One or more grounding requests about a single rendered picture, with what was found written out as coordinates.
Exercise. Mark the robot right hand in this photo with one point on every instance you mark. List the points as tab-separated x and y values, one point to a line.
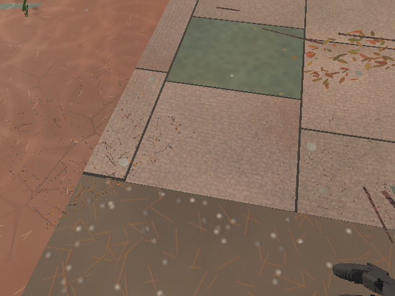
372	277

